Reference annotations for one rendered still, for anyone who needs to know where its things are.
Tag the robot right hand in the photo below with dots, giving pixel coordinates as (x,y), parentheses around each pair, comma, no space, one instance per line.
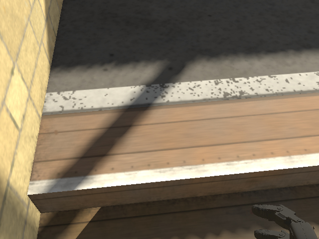
(284,217)

